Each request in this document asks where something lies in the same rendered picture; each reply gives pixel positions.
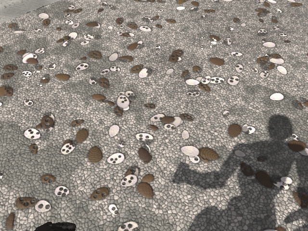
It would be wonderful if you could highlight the left robot hand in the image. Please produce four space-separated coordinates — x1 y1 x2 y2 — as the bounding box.
35 221 76 231

